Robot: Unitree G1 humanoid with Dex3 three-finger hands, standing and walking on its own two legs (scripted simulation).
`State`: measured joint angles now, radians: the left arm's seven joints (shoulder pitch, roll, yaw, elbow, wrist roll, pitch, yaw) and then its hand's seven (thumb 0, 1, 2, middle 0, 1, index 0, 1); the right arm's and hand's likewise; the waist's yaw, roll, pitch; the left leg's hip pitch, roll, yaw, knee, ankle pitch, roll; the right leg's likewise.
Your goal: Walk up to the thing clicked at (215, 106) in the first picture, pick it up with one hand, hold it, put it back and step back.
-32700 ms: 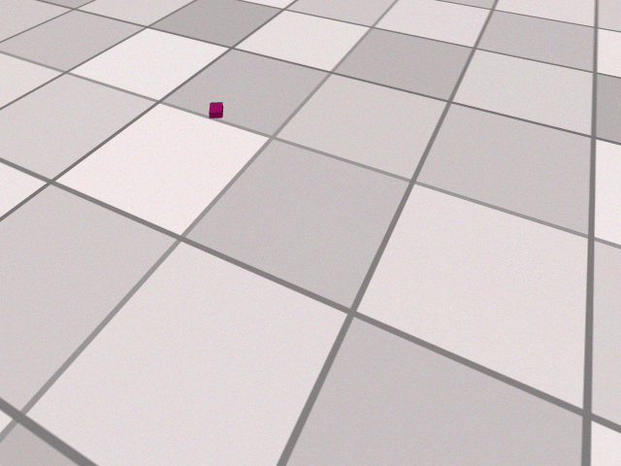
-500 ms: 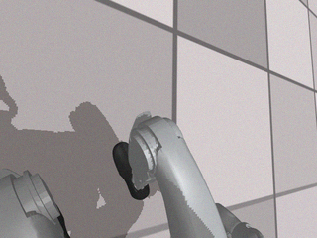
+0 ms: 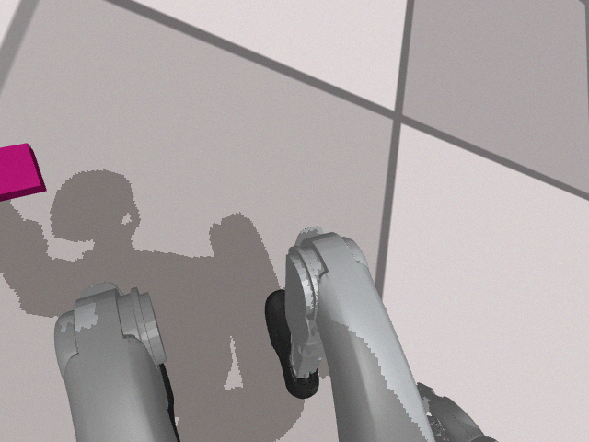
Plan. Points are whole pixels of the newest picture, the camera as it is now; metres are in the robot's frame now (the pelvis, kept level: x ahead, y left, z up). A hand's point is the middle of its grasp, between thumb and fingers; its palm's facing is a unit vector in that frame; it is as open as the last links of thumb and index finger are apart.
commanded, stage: withdraw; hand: left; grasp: from above
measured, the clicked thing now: out of the picture +0.49 +0.32 -0.31
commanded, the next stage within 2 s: home in 0.44 s
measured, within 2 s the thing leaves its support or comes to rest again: neither
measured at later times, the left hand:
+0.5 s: hand out of the picture +0.47 +0.32 -0.16, palm faces -0.46 -0.07 -0.89, open 13.1 cm
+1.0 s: hand out of the picture +0.41 +0.31 -0.03, palm faces -0.31 -0.48 -0.82, open 9.3 cm
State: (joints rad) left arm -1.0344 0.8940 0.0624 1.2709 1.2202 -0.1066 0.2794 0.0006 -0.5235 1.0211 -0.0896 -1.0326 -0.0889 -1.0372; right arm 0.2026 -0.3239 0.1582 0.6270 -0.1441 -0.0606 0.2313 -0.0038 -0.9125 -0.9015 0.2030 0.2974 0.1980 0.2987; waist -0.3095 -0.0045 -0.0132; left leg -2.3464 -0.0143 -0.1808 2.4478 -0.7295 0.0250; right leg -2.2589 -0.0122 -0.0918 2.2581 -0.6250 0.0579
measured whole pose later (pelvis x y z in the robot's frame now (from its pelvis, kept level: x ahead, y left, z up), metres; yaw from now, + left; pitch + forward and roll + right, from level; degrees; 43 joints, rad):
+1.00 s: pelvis +0.00 +0.00 +0.08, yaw +6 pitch +37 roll -9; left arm -0.66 0.62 0.09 0.80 0.74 0.02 0.01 0.00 0.48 0.88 -0.22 -0.43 -0.21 -0.43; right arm 0.22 -0.29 0.02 0.60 -0.03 0.07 0.11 0.00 -0.91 -0.90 0.20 0.30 0.20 0.30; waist -0.16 0.07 -0.16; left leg -2.11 -0.01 -0.10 2.16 -0.70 0.02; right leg -2.07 -0.03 -0.03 2.04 -0.62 0.06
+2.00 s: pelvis +0.08 +0.00 +0.38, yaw +12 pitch +12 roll -3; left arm 0.51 0.22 0.04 -0.15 -0.07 0.46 0.04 0.01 0.90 0.90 -0.20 -0.30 -0.20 -0.30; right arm 0.30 -0.22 0.04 0.51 0.02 -0.20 -0.19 0.01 -0.91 -0.90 0.20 0.30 0.20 0.30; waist -0.05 0.06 -0.19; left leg -0.72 0.03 -0.06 1.03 -0.51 0.00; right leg -0.69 -0.02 -0.06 0.93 -0.44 0.03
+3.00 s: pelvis +0.08 +0.00 +0.38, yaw +12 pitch +10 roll -3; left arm 0.50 0.22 0.03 -0.13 -0.05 0.44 0.02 0.01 0.90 0.90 -0.20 -0.30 -0.20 -0.30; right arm 0.28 -0.22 0.03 0.55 0.00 -0.25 -0.18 0.01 -0.90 -0.90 0.20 0.30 0.20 0.30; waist -0.04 0.05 -0.16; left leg -0.69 0.03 -0.06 1.02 -0.52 -0.01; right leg -0.66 -0.02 -0.05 0.94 -0.45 0.03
